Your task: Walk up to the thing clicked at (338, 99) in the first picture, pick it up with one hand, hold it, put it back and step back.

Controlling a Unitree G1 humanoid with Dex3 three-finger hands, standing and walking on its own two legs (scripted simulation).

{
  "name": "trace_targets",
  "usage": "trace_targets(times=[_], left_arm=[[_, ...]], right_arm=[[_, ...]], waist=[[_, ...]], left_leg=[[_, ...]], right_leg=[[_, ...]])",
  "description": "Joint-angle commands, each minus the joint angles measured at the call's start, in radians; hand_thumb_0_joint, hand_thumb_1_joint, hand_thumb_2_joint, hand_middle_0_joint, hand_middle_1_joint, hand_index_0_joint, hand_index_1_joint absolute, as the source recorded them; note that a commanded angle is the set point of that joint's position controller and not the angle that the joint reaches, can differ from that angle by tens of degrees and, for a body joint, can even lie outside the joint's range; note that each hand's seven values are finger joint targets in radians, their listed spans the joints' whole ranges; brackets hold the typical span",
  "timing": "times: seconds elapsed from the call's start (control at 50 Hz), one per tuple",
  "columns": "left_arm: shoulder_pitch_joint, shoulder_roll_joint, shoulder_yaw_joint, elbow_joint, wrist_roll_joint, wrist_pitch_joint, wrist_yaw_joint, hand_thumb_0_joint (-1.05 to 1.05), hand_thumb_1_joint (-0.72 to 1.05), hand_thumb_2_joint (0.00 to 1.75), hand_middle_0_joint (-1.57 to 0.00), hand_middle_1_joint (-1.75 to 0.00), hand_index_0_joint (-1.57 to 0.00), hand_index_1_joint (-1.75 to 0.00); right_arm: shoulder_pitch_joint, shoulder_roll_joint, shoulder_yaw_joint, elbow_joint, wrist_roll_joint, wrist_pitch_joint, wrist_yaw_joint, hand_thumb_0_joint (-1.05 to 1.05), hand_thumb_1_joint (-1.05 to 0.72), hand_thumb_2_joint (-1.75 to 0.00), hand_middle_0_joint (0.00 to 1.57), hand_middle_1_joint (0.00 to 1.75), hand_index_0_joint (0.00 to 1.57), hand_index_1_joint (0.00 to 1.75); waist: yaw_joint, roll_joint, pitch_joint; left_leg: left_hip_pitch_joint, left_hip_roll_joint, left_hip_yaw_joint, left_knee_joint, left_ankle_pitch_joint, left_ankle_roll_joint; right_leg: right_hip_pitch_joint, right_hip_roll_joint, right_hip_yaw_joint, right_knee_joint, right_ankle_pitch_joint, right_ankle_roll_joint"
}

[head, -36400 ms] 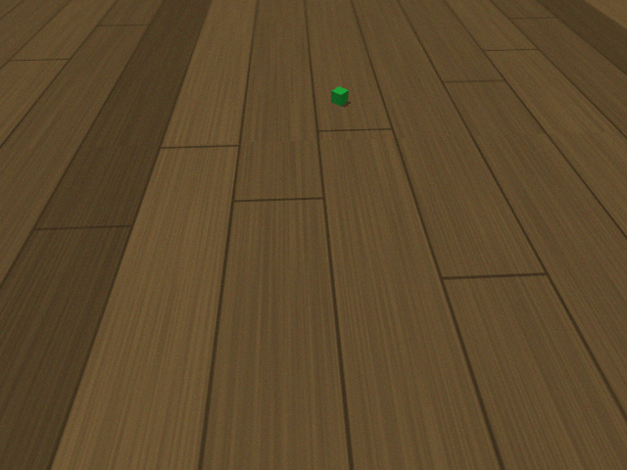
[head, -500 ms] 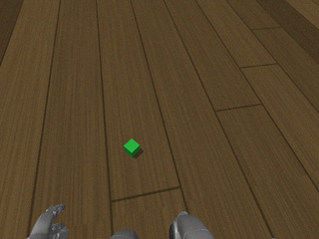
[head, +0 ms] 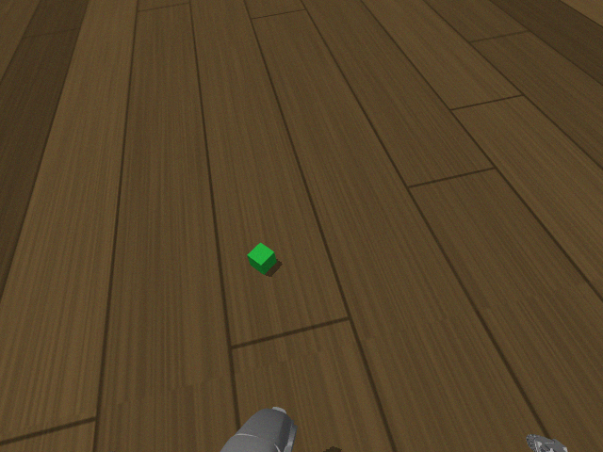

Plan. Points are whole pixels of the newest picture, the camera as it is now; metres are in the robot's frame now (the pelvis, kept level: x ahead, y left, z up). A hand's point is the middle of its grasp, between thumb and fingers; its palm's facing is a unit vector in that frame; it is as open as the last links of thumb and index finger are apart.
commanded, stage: step back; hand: left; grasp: from above
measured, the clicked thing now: (262, 258) +0.81 +0.27 -0.73
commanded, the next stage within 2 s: stand in 1.58 s
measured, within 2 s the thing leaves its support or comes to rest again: neither
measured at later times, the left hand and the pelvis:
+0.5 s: hand out of the picture -0.11 +0.26 -0.16, palm faces +0.05 -0.93 -0.37, open 7.4 cm; pelvis -0.18 -0.02 +0.00, yaw +3 degrees
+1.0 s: hand out of the picture -0.20 +0.27 -0.15, palm faces +0.07 -0.91 -0.41, open 7.4 cm; pelvis -0.24 -0.01 +0.00, yaw +4 degrees
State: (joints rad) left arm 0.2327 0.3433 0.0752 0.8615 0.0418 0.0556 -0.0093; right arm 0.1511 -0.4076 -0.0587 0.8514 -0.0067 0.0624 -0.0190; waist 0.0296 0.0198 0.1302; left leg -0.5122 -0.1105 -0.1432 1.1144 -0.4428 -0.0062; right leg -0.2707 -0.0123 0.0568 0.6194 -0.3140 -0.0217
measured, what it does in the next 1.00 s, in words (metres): walks backwards: left foot, then right foot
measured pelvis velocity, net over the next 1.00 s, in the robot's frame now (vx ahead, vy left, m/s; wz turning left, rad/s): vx -0.24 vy -0.01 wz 0.08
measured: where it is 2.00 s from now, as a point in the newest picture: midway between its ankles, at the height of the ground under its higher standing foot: outside the picture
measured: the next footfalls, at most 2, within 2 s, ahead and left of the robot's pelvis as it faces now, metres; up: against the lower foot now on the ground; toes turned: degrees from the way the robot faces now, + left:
left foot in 0.22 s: -0.08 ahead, +0.11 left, +0.00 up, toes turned +4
right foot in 0.58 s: -0.22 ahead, -0.15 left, +0.00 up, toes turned +3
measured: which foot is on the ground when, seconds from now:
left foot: up 0.00-0.20, down 0.22-0.60, up 0.62-0.88, down 0.90-1.00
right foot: down 0.00-0.24, up 0.26-0.56, down 0.58-0.94, up 0.96-1.00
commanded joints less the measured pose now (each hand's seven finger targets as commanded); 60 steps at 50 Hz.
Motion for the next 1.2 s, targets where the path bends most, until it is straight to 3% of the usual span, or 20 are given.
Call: trace_targets(times=[0.0,0.1,0.18,0.22,0.26,0.32,0.46,0.52,0.54,0.58,0.6,0.62,0.68,0.78,0.86,0.9,0.92,0.96,1.02,1.18], left_arm=[[-0.081,0.252,0.073,-0.141,0.007,-0.043,0.034,0.0,0.9,0.9,-0.2,-0.3,-0.2,-0.3],[-0.007,0.252,0.073,-0.144,-0.001,-0.027,0.054,0.0,0.9,0.9,-0.2,-0.3,-0.2,-0.3],[-0.122,0.277,0.055,-0.176,-0.021,-0.009,0.046,0.0,0.9,0.9,-0.2,-0.3,-0.2,-0.3],[-0.113,0.215,0.035,-0.185,-0.028,-0.007,0.042,0.0,0.9,0.9,-0.2,-0.3,-0.2,-0.3],[-0.172,0.245,0.056,-0.177,-0.018,-0.004,0.061,0.0,0.9,0.9,-0.2,-0.3,-0.2,-0.3],[-0.087,0.238,0.057,-0.108,-0.037,0.002,0.049,0.0,0.9,0.9,-0.2,-0.3,-0.2,-0.3],[-0.052,0.219,0.034,-0.069,-0.02,-0.057,0.029,0.0,0.9,0.9,-0.2,-0.3,-0.2,-0.3],[0.082,0.202,0.032,0.021,-0.017,-0.081,0.029,0.0,0.9,0.9,-0.2,-0.3,-0.2,-0.3],[0.112,0.222,0.045,0.054,-0.008,-0.09,0.033,0.0,0.9,0.9,-0.2,-0.3,-0.2,-0.3],[0.073,0.339,0.074,0.029,0.015,-0.103,0.039,0.0,0.9,0.9,-0.2,-0.3,-0.2,-0.3],[-0.024,0.424,0.087,-0.006,0.023,-0.095,0.041,0.0,0.9,0.9,-0.2,-0.3,-0.2,-0.3],[-0.104,0.402,0.082,-0.02,0.014,-0.099,0.04,0.0,0.9,0.9,-0.2,-0.3,-0.2,-0.3],[-0.115,0.28,0.058,-0.002,0.0,-0.114,0.041,0.0,0.9,0.9,-0.2,-0.3,-0.2,-0.3],[0.031,0.312,0.073,0.025,0.004,-0.111,0.028,0.0,0.9,0.9,-0.2,-0.3,-0.2,-0.3],[-0.024,0.311,0.057,0.002,-0.008,-0.092,0.017,0.0,0.9,0.9,-0.2,-0.3,-0.2,-0.3],[-0.007,0.226,0.022,-0.005,-0.014,-0.087,0.015,0.0,0.9,0.9,-0.2,-0.3,-0.2,-0.3],[-0.05,0.172,0.009,-0.032,-0.028,-0.089,0.012,0.0,0.9,0.9,-0.2,-0.3,-0.2,-0.3],[-0.102,0.286,0.037,-0.024,-0.019,-0.089,0.022,0.0,0.9,0.9,-0.2,-0.3,-0.2,-0.3],[-0.032,0.256,0.033,0.011,-0.022,-0.097,0.004,0.0,0.9,0.9,-0.2,-0.3,-0.2,-0.3],[0.039,0.223,0.037,0.095,-0.022,-0.113,0.026,0.0,0.9,0.9,-0.2,-0.3,-0.2,-0.3]], right_arm=[[0.026,-0.156,-0.031,-0.06,0.003,-0.041,-0.022,0.0,-0.9,-0.9,0.2,0.3,0.2,0.3],[0.022,-0.133,-0.027,-0.077,-0.013,-0.052,-0.024,0.0,-0.9,-0.9,0.2,0.3,0.2,0.3],[0.181,-0.158,-0.051,-0.007,-0.017,-0.046,-0.012,0.0,-0.9,-0.9,0.2,0.3,0.2,0.3],[0.121,-0.269,-0.081,-0.029,-0.04,-0.041,-0.007,0.0,-0.9,-0.9,0.2,0.3,0.2,0.3],[0.028,-0.339,-0.085,-0.071,-0.047,-0.042,0.001,0.0,-0.9,-0.9,0.2,0.3,0.2,0.3],[-0.097,-0.221,-0.048,-0.096,-0.054,-0.046,-0.008,0.0,-0.9,-0.9,0.2,0.3,0.2,0.3],[0.026,-0.2,-0.06,-0.065,-0.037,-0.043,0.007,0.0,-0.9,-0.9,0.2,0.3,0.2,0.3],[-0.026,-0.236,-0.071,-0.068,-0.04,-0.017,0.02,0.0,-0.9,-0.9,0.2,0.3,0.2,0.3],[-0.028,-0.209,-0.063,-0.059,-0.037,-0.01,0.022,0.0,-0.9,-0.9,0.2,0.3,0.2,0.3],[-0.018,-0.094,-0.025,-0.084,-0.029,-0.019,0.023,0.0,-0.9,-0.9,0.2,0.3,0.2,0.3],[-0.106,-0.166,-0.051,-0.086,-0.035,-0.02,0.011,0.0,-0.9,-0.9,0.2,0.3,0.2,0.3],[-0.1,-0.213,-0.07,-0.064,-0.028,-0.022,0.016,0.0,-0.9,-0.9,0.2,0.3,0.2,0.3],[-0.01,-0.154,-0.046,-0.001,-0.006,-0.043,0.026,0.0,-0.9,-0.9,0.2,0.3,0.2,0.3],[-0.074,-0.15,-0.036,-0.019,-0.026,-0.07,0.036,0.0,-0.9,-0.9,0.2,0.3,0.2,0.3],[0.035,-0.148,-0.055,0.034,-0.023,-0.097,0.037,0.0,-0.9,-0.9,0.2,0.3,0.2,0.3],[0.125,-0.187,-0.079,0.066,-0.03,-0.11,0.027,0.0,-0.9,-0.9,0.2,0.3,0.2,0.3],[0.165,-0.281,-0.098,0.062,-0.035,-0.113,0.023,0.0,-0.9,-0.9,0.2,0.3,0.2,0.3],[0.151,-0.316,-0.108,0.059,-0.026,-0.107,0.025,0.0,-0.9,-0.9,0.2,0.3,0.2,0.3],[0.068,-0.219,-0.072,0.032,-0.028,-0.114,0.022,0.0,-0.9,-0.9,0.2,0.3,0.2,0.3],[-0.04,-0.136,-0.028,0.006,-0.005,-0.08,0.019,0.0,-0.9,-0.9,0.2,0.3,0.2,0.3]], waist=[[-0.001,-0.167,-0.105],[0.045,-0.236,-0.193],[-0.047,-0.187,-0.24],[-0.034,0.128,-0.213],[-0.073,0.21,-0.14],[0.008,0.099,-0.092],[-0.077,0.147,-0.187],[-0.016,0.186,-0.202],[-0.003,0.11,-0.184],[-0.001,-0.185,-0.097],[0.048,-0.192,-0.02],[0.005,-0.152,0.06],[-0.044,-0.105,-0.007],[0.052,-0.229,-0.032],[-0.01,-0.175,-0.084],[-0.053,-0.008,-0.163],[-0.077,0.199,-0.168],[-0.08,0.093,-0.07],[-0.024,0.1,-0.03],[0.038,0.088,-0.127]], left_leg=[[0.001,-0.018,0.009,0.012,-0.025,-0.014],[0.011,0.07,0.069,-0.311,-0.114,-0.016],[0.3,0.08,0.137,-0.671,0.188,0.032],[0.406,0.351,-0.248,-0.739,0.446,0.156],[0.121,0.521,-0.388,-0.799,0.484,0.334],[0.127,0.353,-0.11,-0.758,0.501,0.233],[0.471,0.313,-0.061,-0.702,0.148,0.232],[0.321,0.313,-0.027,-0.657,0.008,0.194],[0.24,0.268,0.015,-0.563,-0.006,0.155],[-0.11,0.082,0.074,-0.311,-0.117,0.023],[0.001,0.116,-0.041,-0.213,-0.111,-0.002],[0.085,0.147,-0.074,-0.143,-0.047,-0.005],[0.03,0.063,-0.021,-0.179,0.081,-0.01],[0.001,0.101,0.078,-0.39,-0.015,-0.013],[0.281,0.074,0.176,-0.672,0.102,0.017],[0.531,0.173,-0.037,-0.762,0.097,0.068],[0.597,0.397,-0.398,-0.846,-0.012,0.178],[0.384,0.486,-0.449,-0.871,-0.111,0.306],[0.348,0.346,-0.19,-0.83,0.052,0.207],[0.107,0.225,0.031,-0.553,0.26,0.097]], right_leg=[[0.07,-0.161,0.126,-0.156,0.409,-0.142],[0.311,-0.27,0.199,-0.084,0.621,-0.202],[0.118,-0.232,0.147,-0.011,0.448,-0.122],[-0.187,-0.017,-0.004,0.233,-0.008,-0.012],[-0.136,0.076,0.067,0.569,-0.372,0.014],[-0.168,0.12,0.127,0.714,-0.217,0.003],[-0.153,0.037,-0.016,0.136,-0.215,0.051],[0.089,0.038,-0.073,-0.24,-0.087,0.007],[0.159,0.052,-0.04,-0.312,-0.045,-0.006],[0.158,-0.236,0.477,-0.37,-0.327,-0.089],[-0.155,-0.402,0.601,-0.436,-0.522,-0.23],[-0.289,-0.39,0.558,-0.438,-0.565,-0.23],[-0.001,-0.183,0.185,-0.288,0.029,-0.12],[0.172,-0.218,0.188,-0.27,0.006,-0.137],[0.073,-0.21,0.106,-0.142,0.126,-0.124],[-0.104,-0.095,-0.004,0.152,0.163,-0.057],[-0.332,0.048,-0.119,0.328,-0.145,-0.008],[-0.285,-0.032,0.025,0.377,-0.302,-0.021],[-0.245,-0.053,-0.003,0.294,-0.175,-0.017],[0.238,0.022,-0.097,-0.187,0.16,0.012]])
